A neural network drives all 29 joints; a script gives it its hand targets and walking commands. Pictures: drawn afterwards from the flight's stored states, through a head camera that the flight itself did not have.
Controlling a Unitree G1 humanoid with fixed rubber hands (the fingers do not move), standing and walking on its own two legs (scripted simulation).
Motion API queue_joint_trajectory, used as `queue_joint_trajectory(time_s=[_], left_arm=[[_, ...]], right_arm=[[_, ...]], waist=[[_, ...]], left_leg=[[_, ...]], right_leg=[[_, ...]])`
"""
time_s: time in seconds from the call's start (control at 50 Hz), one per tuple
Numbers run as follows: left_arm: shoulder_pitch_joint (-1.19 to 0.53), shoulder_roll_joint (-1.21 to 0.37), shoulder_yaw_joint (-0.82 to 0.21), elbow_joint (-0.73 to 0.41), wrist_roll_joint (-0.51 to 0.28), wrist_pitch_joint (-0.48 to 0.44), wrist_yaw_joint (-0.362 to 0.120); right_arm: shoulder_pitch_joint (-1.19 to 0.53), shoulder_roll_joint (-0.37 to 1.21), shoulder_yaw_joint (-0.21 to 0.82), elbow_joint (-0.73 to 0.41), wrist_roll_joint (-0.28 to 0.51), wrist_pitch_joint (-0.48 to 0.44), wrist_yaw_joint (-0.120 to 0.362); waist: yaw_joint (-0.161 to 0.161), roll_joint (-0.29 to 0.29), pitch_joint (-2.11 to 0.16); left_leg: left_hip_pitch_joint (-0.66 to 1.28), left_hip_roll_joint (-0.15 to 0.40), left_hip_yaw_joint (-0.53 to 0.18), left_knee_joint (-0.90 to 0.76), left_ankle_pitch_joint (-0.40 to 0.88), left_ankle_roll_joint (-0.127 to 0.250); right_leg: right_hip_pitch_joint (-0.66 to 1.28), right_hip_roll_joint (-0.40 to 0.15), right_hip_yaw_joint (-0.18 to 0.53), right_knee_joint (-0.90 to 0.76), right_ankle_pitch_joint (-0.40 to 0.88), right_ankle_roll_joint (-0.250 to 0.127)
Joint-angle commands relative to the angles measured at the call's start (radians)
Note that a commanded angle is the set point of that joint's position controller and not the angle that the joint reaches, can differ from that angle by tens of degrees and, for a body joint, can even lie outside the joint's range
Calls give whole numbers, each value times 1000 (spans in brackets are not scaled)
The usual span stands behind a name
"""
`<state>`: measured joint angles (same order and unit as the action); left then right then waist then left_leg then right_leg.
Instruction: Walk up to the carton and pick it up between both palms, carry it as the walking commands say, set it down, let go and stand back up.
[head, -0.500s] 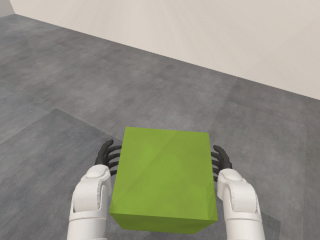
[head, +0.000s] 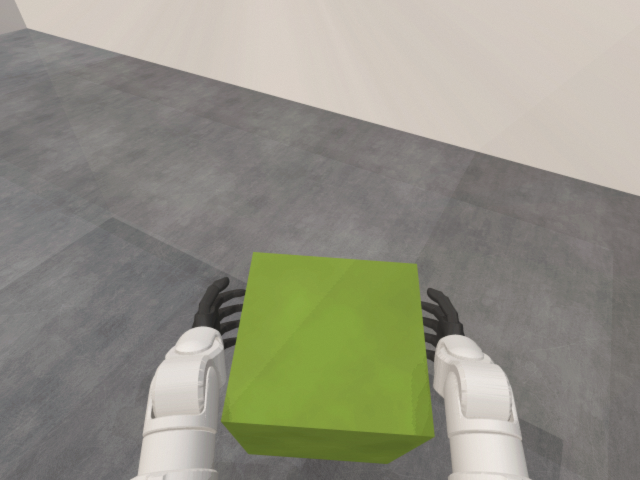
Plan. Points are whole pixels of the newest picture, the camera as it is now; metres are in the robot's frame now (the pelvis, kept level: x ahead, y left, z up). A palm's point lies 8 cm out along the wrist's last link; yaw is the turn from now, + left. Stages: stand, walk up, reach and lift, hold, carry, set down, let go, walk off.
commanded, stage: carry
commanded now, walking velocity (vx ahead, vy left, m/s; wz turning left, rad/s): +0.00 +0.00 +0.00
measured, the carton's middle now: (325, 366) +0.30 +0.00 -0.02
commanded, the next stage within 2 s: none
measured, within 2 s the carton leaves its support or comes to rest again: neither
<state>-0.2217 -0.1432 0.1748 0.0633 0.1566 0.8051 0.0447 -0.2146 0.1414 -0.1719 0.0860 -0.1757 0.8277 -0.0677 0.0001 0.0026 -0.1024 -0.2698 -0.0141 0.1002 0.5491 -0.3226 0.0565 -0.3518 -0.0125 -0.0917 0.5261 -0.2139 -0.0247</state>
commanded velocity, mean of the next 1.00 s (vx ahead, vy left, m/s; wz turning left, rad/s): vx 0.00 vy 0.00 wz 0.00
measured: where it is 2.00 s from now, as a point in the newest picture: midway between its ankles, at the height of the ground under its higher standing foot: outside the picture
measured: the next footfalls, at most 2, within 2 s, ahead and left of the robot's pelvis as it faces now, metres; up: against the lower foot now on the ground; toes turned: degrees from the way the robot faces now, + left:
none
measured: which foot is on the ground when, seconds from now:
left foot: down 0.00-1.00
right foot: down 0.00-1.00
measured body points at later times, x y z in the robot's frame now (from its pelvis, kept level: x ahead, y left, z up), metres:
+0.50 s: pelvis +0.01 +0.00 +0.00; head -0.01 +0.01 +0.45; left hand +0.31 +0.15 +0.05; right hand +0.31 -0.15 +0.04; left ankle -0.02 +0.08 -0.73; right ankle +0.04 -0.11 -0.73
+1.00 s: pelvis +0.01 +0.00 +0.00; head -0.01 +0.00 +0.45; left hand +0.32 +0.15 +0.06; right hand +0.31 -0.15 +0.05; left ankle -0.02 +0.08 -0.73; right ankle +0.04 -0.11 -0.73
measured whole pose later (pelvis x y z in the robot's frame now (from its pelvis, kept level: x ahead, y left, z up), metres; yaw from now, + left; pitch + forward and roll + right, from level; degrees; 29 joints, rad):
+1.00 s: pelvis +0.01 +0.00 +0.00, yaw +0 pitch +2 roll -1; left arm -0.25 -0.15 0.19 0.06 0.14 0.84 0.05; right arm -0.24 0.14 -0.19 0.07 -0.17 0.86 -0.07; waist 0.00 0.02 -0.08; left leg -0.25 -0.02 0.11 0.54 -0.33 0.06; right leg -0.34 -0.01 -0.08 0.53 -0.22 -0.02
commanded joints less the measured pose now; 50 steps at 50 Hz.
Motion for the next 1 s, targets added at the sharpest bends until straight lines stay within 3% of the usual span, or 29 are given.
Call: queue_joint_trajectory(time_s=[0.0, 0.1, 0.14, 0.16, 0.22, 0.24, 0.26, 0.28, 0.3, 0.32, 0.36, 0.42, 0.44, 0.46, 0.5, 0.52, 0.56, 0.6, 0.62, 0.64, 0.68, 0.7, 0.74, 0.76, 0.78, 0.82, 0.84, 0.92, 0.98], left_arm=[[-390, -748, -537, -70, -221, -1, -157], [-426, -748, -529, -30, -211, -10, -160], [-520, -733, -559, -114, -253, -12, -156], [-437, -745, -550, -99, -243, -1, -159], [-433, -731, -523, -57, -218, -11, -155], [-504, -740, -581, -131, -265, -1, -154], [-422, -761, -550, -40, -238, 12, -158], [-431, -749, -555, -67, -239, 13, -157], [-450, -743, -538, -42, -232, 6, -155], [-392, -740, -539, -79, -228, 9, -155], [-479, -756, -581, -147, -266, 24, -151], [-550, -727, -531, -28, -229, 1, -149], [-346, -759, -518, 9, -198, 19, -155], [-410, -761, -570, -105, -246, 18, -156], [-428, -779, -591, -161, -277, 29, -158], [-365, -770, -535, -79, -221, 29, -160], [-550, -749, -560, -95, -254, 18, -154], [-460, -761, -563, -72, -244, 31, -154], [-548, -733, -561, -38, -247, 21, -152], [-322, -771, -533, 4, -204, 39, -160], [-508, -763, -571, -96, -261, 25, -161], [-494, -744, -528, -27, -226, 21, -160], [-497, -746, -527, -35, -225, 11, -160], [-414, -757, -520, -6, -205, 11, -163], [-543, -763, -574, -109, -262, 6, -161], [-394, -769, -540, -42, -231, 27, -164], [-501, -769, -580, -125, -277, 20, -161], [-535, -737, -552, -39, -249, 18, -159], [-484, -760, -577, -96, -264, 30, -160]], right_arm=[[-429, 712, 524, -106, 245, -30, 183], [-503, 685, 512, -107, 238, -43, 185], [-553, 695, 545, -148, 271, -41, 181], [-499, 699, 545, -164, 268, -31, 181], [-495, 694, 520, -112, 251, -39, 182], [-572, 700, 576, -198, 296, -31, 179], [-533, 695, 549, -149, 268, -23, 177], [-501, 684, 544, -150, 261, -18, 179], [-541, 685, 535, -130, 260, -30, 178], [-445, 709, 543, -113, 265, -16, 181], [-526, 715, 581, -185, 299, -5, 183], [-623, 676, 526, -93, 267, -28, 185], [-444, 691, 510, -84, 236, -16, 183], [-502, 701, 569, -194, 284, -15, 186], [-455, 739, 577, -187, 294, -3, 184], [-398, 732, 526, -110, 247, 2, 191], [-603, 703, 548, -147, 283, -11, 185], [-554, 689, 551, -168, 281, -1, 184], [-644, 667, 545, -136, 279, -14, 183], [-390, 715, 503, -65, 239, 4, 191], [-590, 715, 567, -184, 294, -8, 188], [-538, 704, 515, -72, 252, -5, 193], [-534, 716, 517, -62, 247, -11, 192], [-485, 712, 514, -65, 236, -16, 193], [-608, 713, 566, -178, 287, -25, 190], [-484, 724, 540, -121, 264, -7, 190], [-572, 718, 580, -199, 299, -10, 186], [-606, 698, 548, -110, 279, -14, 184], [-540, 715, 572, -153, 292, -1, 188]], waist=[[-2, 1, -295], [0, 21, -259], [1, 4, -258], [-2, -34, -250], [-2, -7, -267], [-2, -6, -271], [1, -22, -289], [-2, 17, -282], [1, -1, -287], [1, -10, -287], [1, 20, -307], [0, 17, -285], [-1, 0, -286], [0, 20, -278], [-1, 0, -308], [-2, 5, -302], [-1, 1, -281], [-1, 21, -269], [4, 44, -248], [3, 73, -265], [2, 5, -255], [-1, 14, -259], [-3, -12, -289], [-3, -7, -293], [-2, 6, -288], [0, 5, -279], [0, 2, -273], [-1, -10, -275], [0, 13, -286]], left_leg=[[66, 156, -120, -63, 283, -15], [82, 167, -138, -100, 210, -6], [53, 166, -137, -98, 228, -3], [46, 161, -129, -91, 221, -10], [72, 156, -113, -86, 214, -12], [82, 155, -120, -86, 224, -11], [77, 154, -117, -79, 218, -10], [74, 151, -120, -87, 251, -12], [60, 156, -123, -85, 244, -8], [72, 154, -114, -80, 265, -10], [92, 154, -109, -74, 287, -11], [70, 157, -125, -88, 267, -6], [91, 158, -119, -83, 285, -11], [100, 162, -125, -85, 295, -9], [92, 157, -111, -66, 301, -12], [95, 158, -112, -69, 311, -11], [84, 165, -121, -66, 337, -7], [95, 164, -121, -89, 308, -6], [82, 168, -133, -102, 323, -1], [91, 163, -121, -109, 297, -9], [74, 161, -126, -91, 307, -6], [82, 159, -119, -85, 324, -9], [94, 166, -124, -74, 346, -5], [99, 158, -111, -69, 318, -10], [106, 160, -121, -73, 363, -8], [91, 158, -113, -80, 316, -5], [95, 155, -108, -80, 296, -5], [88, 154, -112, -87, 272, -3], [114, 156, -101, -87, 307, -10]], right_leg=[[160, -127, 123, -28, 256, -31], [107, -125, 134, -43, 166, -30], [140, -120, 125, -49, 179, -27], [138, -122, 125, -47, 196, -28], [130, -123, 131, -48, 213, -31], [132, -126, 131, -48, 218, -32], [141, -123, 125, -47, 212, -29], [147, -125, 119, -35, 221, -32], [158, -124, 123, -42, 226, -29], [156, -124, 123, -34, 246, -31], [157, -123, 129, -32, 247, -34], [167, -129, 128, -33, 242, -34], [144, -119, 123, -28, 228, -33], [130, -119, 129, -31, 227, -32], [170, -119, 121, -28, 273, -34], [164, -123, 120, -21, 270, -35], [156, -111, 114, -24, 260, -31], [132, -112, 119, -25, 202, -32], [120, -115, 124, -28, 179, -30], [125, -112, 122, -26, 146, -37], [140, -107, 117, -36, 206, -29], [145, -113, 120, -25, 234, -32], [162, -120, 121, -20, 262, -30], [163, -121, 121, -19, 263, -33], [138, -115, 114, -15, 258, -28], [151, -117, 115, -28, 225, -33], [137, -123, 127, -35, 244, -34], [150, -124, 122, -37, 235, -34], [137, -118, 119, -31, 231, -35]])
